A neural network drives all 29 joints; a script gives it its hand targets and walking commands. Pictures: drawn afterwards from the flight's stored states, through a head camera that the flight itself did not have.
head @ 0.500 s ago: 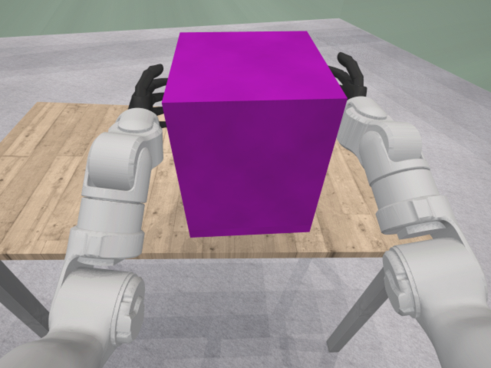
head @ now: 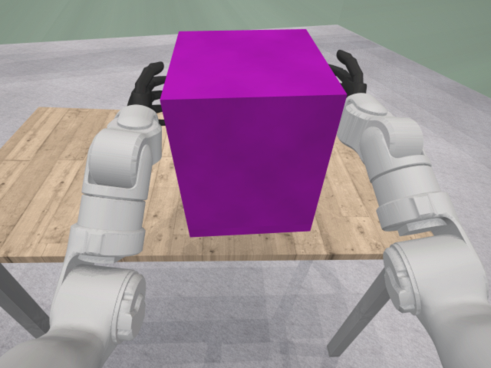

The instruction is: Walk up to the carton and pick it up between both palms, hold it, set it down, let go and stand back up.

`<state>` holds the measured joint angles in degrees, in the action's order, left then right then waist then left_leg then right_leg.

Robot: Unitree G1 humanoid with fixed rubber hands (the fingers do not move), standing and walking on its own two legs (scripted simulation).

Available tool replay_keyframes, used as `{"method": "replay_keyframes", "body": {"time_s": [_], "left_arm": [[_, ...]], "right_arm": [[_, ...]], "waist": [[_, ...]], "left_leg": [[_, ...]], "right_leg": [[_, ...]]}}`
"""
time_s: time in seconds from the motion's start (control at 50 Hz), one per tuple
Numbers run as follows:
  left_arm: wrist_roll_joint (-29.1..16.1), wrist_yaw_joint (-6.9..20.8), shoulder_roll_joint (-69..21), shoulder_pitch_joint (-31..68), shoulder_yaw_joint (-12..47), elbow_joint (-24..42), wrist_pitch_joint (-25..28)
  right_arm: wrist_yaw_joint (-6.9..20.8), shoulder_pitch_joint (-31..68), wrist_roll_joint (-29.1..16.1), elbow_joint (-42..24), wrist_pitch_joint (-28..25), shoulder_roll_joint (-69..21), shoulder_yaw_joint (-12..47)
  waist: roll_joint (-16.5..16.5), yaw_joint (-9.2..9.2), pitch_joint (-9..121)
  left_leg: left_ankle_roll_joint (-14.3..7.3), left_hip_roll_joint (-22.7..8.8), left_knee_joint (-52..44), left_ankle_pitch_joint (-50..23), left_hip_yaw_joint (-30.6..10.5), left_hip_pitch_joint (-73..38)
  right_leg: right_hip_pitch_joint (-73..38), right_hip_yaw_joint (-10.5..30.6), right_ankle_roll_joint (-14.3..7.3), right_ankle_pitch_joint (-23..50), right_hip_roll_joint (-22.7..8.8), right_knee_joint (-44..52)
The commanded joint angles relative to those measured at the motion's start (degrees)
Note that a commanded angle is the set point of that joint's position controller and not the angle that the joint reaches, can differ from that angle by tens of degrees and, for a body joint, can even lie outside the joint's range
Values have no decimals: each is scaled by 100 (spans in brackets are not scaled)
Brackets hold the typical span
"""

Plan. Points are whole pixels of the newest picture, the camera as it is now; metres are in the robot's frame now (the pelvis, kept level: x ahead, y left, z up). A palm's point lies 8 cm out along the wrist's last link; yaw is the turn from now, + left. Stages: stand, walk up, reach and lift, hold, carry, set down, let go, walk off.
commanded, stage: hold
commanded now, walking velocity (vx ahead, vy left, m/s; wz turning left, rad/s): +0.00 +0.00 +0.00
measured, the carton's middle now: (247, 135) +0.43 +0.02 +0.21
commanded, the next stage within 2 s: none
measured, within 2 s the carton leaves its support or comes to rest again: neither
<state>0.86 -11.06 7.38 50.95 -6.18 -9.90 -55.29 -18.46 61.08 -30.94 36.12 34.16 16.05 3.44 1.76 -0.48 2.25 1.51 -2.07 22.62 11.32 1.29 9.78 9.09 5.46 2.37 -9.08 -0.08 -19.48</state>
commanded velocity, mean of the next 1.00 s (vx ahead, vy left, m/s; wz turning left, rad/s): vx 0.00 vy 0.00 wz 0.00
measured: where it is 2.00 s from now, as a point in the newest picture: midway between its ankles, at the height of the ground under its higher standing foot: outside the picture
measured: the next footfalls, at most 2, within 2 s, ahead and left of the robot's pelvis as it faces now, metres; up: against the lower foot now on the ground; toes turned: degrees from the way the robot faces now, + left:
none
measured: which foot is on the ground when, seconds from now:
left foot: down 0.00-1.00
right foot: down 0.00-1.00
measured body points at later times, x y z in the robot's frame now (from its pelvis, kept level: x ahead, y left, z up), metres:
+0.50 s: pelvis +0.00 +0.00 +0.00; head -0.07 +0.02 +0.44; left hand +0.39 +0.15 +0.29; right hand +0.41 -0.15 +0.32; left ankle +0.01 +0.13 -0.75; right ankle +0.02 -0.15 -0.75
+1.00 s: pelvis +0.00 +0.00 +0.00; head -0.07 +0.02 +0.44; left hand +0.39 +0.14 +0.30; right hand +0.41 -0.15 +0.32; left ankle +0.01 +0.13 -0.75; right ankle +0.02 -0.15 -0.75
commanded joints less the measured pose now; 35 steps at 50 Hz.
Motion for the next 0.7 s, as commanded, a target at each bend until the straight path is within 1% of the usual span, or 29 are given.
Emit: {"method": "replay_keyframes", "body": {"time_s": [0.0, 0.02, 0.04, 0.06, 0.1, 0.12, 0.14, 0.16, 0.18, 0.2, 0.22, 0.28, 0.3, 0.32, 0.34, 0.36, 0.4, 0.42, 0.44, 0.48, 0.5, 0.52, 0.54, 0.58, 0.6, 0.62, 0.64, 0.66, 0.68], "left_arm": [[-54, 1008, -3135, 4432, 1583, 807, 341], [8, 1100, -3353, 4552, 1557, 759, 368], [35, 1158, -3522, 4668, 1596, 706, 429], [65, 1243, -3903, 4765, 1609, 647, 433], [-13, 1290, -4041, 5048, 1605, 837, 539], [-32, 1261, -3983, 5021, 1598, 950, 562], [39, 1272, -3965, 5049, 1472, 816, 564], [173, 1340, -3870, 4986, 1226, 516, 570], [325, 1398, -3665, 4938, 995, 447, 566], [365, 1450, -3645, 4901, 799, 243, 551], [486, 1529, -3557, 4788, 582, -160, 529], [520, 1627, -3610, 5117, 492, -269, 604], [520, 1630, -3625, 5132, 442, -396, 639], [503, 1613, -3699, 5194, 411, -461, 682], [536, 1581, -3652, 5174, 323, -572, 709], [414, 1593, -3780, 5330, 507, -404, 756], [413, 1565, -3871, 5467, 554, -462, 818], [425, 1551, -3810, 5388, 535, -482, 805], [495, 1577, -3788, 5351, 438, -709, 841], [562, 1607, -3734, 5379, 358, -734, 837], [526, 1575, -3804, 5488, 442, -533, 855], [480, 1568, -3834, 5449, 436, -575, 870], [446, 1540, -3848, 5478, 516, -474, 870], [461, 1510, -3880, 5373, 573, -512, 841], [475, 1517, -3771, 5407, 438, -578, 828], [439, 1526, -3882, 5576, 481, -455, 849], [521, 1544, -3784, 5402, 383, -661, 806], [522, 1562, -3802, 5484, 391, -618, 819], [551, 1554, -3777, 5406, 345, -639, 802]], "right_arm": [[815, 4262, -437, -1158, 219, -3296, 857], [858, 4403, -338, -1005, 248, -3538, 780], [901, 4436, -295, -988, 231, -3636, 685], [974, 4645, -280, -985, 258, -3984, 710], [1049, 4775, -339, -1030, 283, -4256, 743], [1074, 4840, -434, -1152, 292, -4234, 811], [1105, 4644, -459, -864, 364, -4242, 784], [1113, 4467, -421, -497, 439, -4267, 739], [1115, 4390, -430, -254, 459, -4239, 681], [1147, 4426, -461, -145, 471, -4231, 675], [1137, 4397, -446, 154, 511, -4092, 542], [1185, 4588, -411, 398, 438, -4178, 386], [1217, 4686, -448, 382, 397, -4239, 402], [1225, 4897, -443, 251, 341, -4245, 362], [1236, 4852, -428, 436, 348, -4227, 355], [1244, 4946, -421, 238, 299, -4294, 319], [1229, 5044, -403, 316, 250, -4250, 242], [1230, 4977, -453, 281, 253, -4184, 276], [1225, 4872, -392, 507, 259, -4212, 256], [1216, 4900, -394, 570, 260, -4193, 263], [1225, 4930, -450, 473, 234, -4182, 293], [1211, 5082, -466, 195, 195, -4240, 338], [1209, 5043, -512, 163, 206, -4252, 360], [1166, 5000, -567, 104, 230, -4172, 435], [1170, 4953, -552, 268, 278, -4152, 434], [1162, 5085, -571, 139, 231, -4204, 457], [1157, 5042, -552, 269, 267, -4190, 456], [1130, 5018, -481, 299, 253, -4239, 444], [1156, 5117, -535, 157, 248, -4308, 516]], "waist": [[-511, 220, 3292], [-489, 260, 3342], [-652, 349, 3455], [-529, 388, 3415], [-548, 361, 3725], [-533, 343, 3871], [-663, 372, 3635], [-531, 341, 3174], [-602, 264, 2982], [-501, 241, 2826], [-498, 250, 2404], [-606, 236, 2463], [-633, 138, 2512], [-607, 144, 2663], [-587, 95, 2520], [-604, 185, 2885], [-760, 251, 2806], [-731, 211, 2821], [-644, 212, 2573], [-581, 221, 2480], [-728, 200, 2676], [-552, 190, 2862], [-701, 176, 2998], [-704, 229, 2966], [-649, 207, 2802], [-609, 240, 2902], [-587, 153, 2688], [-591, 201, 2734], [-540, 99, 2753]], "left_leg": [[376, 387, 58, -1677, -228, -747], [357, 367, 45, -1678, -228, -793], [396, 384, 68, -1677, -244, -825], [368, 399, 51, -1705, -270, -791], [349, 448, 53, -1824, -271, -766], [369, 478, 92, -2126, -292, -826], [377, 493, 37, -2023, -282, -800], [311, 527, -43, -1647, -286, -650], [286, 537, -81, -1563, -238, -597], [270, 535, -150, -1486, -245, -491], [231, 535, -226, -1204, -214, -420], [217, 522, -354, -1018, -205, -299], [233, 517, -398, -988, -178, -197], [236, 499, -394, -1127, -205, -226], [217, 513, -403, -1067, -197, -133], [263, 488, -356, -1195, -211, -225], [301, 462, -339, -1275, -245, -231], [307, 457, -360, -1317, -265, -212], [278, 492, -382, -1114, -262, -129], [271, 436, -383, -1071, -295, -145], [270, 458, -392, -1127, -254, -139], [293, 471, -336, -1294, -255, -164], [321, 455, -327, -1434, -263, -229], [373, 471, -233, -1623, -292, -285], [343, 475, -294, -1452, -268, -250], [327, 481, -274, -1464, -242, -298], [287, 449, -295, -1310, -257, -242], [281, 472, -322, -1272, -239, -253], [271, 469, -333, -1270, -220, -135]], "right_leg": [[-860, -492, -37, 1092, 635, 224], [-841, -461, -23, 1110, 618, 245], [-902, -452, -38, 1091, 594, 222], [-932, -508, -27, 1130, 631, 218], [-1091, -526, -17, 1301, 664, 186], [-1180, -535, 4, 1563, 689, 147], [-1167, -510, 20, 1485, 678, 149], [-1164, -476, 51, 1265, 642, 205], [-1207, -456, 49, 1212, 605, 248], [-1198, -468, 59, 1156, 626, 250], [-1153, -425, 53, 928, 579, 335], [-1171, -474, -2, 714, 616, 356], [-1158, -484, -34, 619, 633, 349], [-1169, -519, -49, 668, 679, 326], [-1173, -500, -7, 608, 658, 317], [-1240, -520, -22, 721, 711, 288], [-1175, -533, -66, 733, 721, 266], [-1221, -532, -56, 759, 717, 279], [-1213, -511, -31, 618, 702, 322], [-1198, -482, -62, 636, 679, 334], [-1304, -517, -38, 684, 714, 296], [-1362, -494, -42, 821, 721, 294], [-1310, -487, -23, 860, 730, 278], [-1372, -490, -40, 1047, 749, 264], [-1352, -470, -18, 891, 735, 298], [-1382, -485, -8, 917, 746, 273], [-1281, -452, -19, 809, 700, 312], [-1325, -465, -16, 778, 715, 304], [-1376, -460, -19, 801, 706, 281]]}}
